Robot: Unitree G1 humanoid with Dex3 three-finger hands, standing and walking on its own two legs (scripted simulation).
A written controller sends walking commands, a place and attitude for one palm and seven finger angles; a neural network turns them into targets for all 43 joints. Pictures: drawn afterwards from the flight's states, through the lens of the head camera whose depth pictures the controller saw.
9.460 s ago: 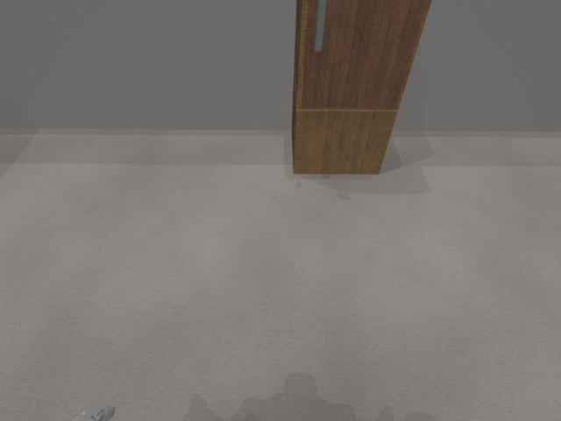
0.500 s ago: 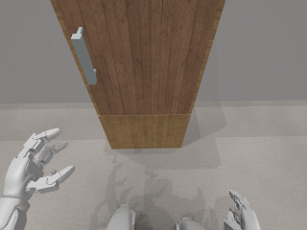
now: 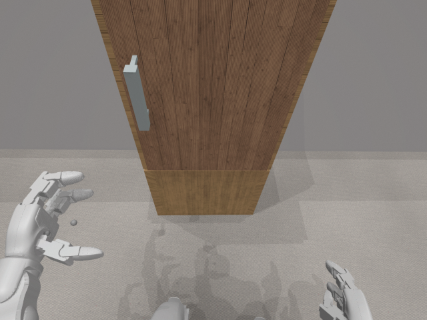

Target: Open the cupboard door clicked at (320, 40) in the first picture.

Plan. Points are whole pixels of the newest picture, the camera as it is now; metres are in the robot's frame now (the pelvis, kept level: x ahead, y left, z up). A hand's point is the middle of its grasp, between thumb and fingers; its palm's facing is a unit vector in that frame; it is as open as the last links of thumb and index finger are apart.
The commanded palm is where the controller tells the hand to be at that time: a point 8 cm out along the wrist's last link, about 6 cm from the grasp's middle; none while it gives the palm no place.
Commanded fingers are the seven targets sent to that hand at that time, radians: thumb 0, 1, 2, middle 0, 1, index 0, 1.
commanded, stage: raise the hand with hooked fingers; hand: left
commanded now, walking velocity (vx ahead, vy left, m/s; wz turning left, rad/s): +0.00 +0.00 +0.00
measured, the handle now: (139, 94) +0.57 +0.21 +0.07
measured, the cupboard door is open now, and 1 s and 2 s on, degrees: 0 0 0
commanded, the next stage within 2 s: move the hooked fingers beside the handle in 0.88 s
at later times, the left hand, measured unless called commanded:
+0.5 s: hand (66, 187) +0.30 +0.27 +0.09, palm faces +0.08 -1.00 -0.03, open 14.0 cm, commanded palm +0.27 +0.32 +0.09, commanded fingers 0.00 -0.50 0.30 -0.30 -1.20 -0.30 -1.20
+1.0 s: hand (78, 189) +0.30 +0.25 +0.09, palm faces +0.09 -1.00 -0.02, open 14.0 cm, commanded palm +0.28 +0.30 +0.09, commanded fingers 0.00 -0.50 0.30 -0.30 -1.20 -0.30 -1.20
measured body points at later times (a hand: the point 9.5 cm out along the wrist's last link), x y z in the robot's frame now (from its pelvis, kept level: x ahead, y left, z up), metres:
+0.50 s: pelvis +0.01 +0.00 +0.02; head +0.06 +0.00 +0.46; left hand +0.29 +0.32 +0.09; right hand +0.15 -0.25 -0.07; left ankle +0.04 +0.11 -0.68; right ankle -0.01 -0.13 -0.68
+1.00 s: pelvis +0.01 -0.02 +0.02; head +0.05 -0.02 +0.46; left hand +0.29 +0.30 +0.09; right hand +0.16 -0.27 -0.07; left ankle +0.04 +0.11 -0.68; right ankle -0.01 -0.13 -0.68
